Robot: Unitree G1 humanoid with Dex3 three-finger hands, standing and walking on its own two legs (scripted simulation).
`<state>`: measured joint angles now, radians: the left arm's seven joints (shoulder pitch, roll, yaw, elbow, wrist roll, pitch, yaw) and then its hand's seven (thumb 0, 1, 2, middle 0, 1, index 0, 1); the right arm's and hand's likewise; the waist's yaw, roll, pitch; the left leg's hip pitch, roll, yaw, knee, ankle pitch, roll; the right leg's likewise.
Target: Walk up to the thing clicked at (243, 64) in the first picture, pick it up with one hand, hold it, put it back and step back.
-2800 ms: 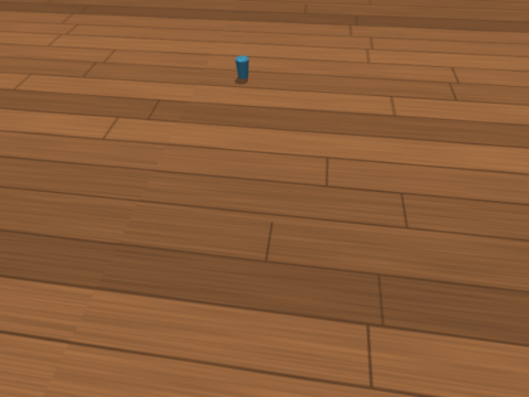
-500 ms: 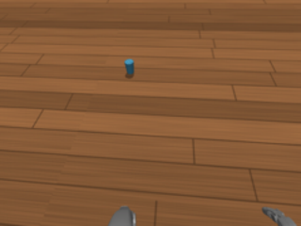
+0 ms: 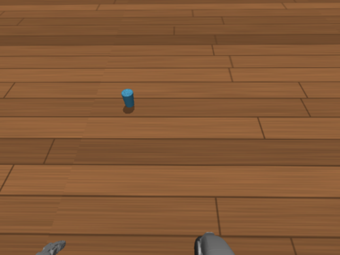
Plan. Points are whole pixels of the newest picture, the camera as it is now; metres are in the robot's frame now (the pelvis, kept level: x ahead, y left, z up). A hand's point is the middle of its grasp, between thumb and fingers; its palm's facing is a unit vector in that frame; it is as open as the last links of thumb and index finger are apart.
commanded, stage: walk up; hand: left
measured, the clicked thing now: (128, 98) +1.34 +0.29 -0.70
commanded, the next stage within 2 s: none
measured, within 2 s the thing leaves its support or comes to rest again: neither
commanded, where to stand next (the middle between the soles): +1.06 +0.02 m, yaw +2 degrees
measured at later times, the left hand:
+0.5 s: hand (80, 220) +0.24 +0.25 -0.12, palm faces +0.08 -0.91 -0.40, open 7.4 cm
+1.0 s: hand (91, 138) +0.53 +0.27 -0.13, palm faces +0.00 -0.94 -0.34, open 7.4 cm
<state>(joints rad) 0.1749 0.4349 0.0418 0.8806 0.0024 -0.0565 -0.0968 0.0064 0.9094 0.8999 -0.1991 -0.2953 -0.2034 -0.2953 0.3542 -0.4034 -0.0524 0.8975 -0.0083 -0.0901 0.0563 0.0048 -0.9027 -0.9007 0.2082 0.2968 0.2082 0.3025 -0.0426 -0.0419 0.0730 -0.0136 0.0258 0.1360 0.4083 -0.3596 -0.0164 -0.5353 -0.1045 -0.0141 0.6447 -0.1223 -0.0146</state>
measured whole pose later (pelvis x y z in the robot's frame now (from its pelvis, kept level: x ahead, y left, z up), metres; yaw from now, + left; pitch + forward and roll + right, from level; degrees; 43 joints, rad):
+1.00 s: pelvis +0.47 +0.00 +0.01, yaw +3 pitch -3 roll +2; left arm 0.25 0.42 0.05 0.90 0.01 -0.04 -0.08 0.01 0.91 0.90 -0.20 -0.30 -0.20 -0.30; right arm 0.32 -0.41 -0.05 0.85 -0.01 -0.08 0.05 0.00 -0.90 -0.90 0.21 0.30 0.21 0.30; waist -0.02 -0.04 0.08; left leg -0.05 0.00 0.09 0.41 -0.31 0.01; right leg -0.51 -0.12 0.01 0.68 -0.13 0.00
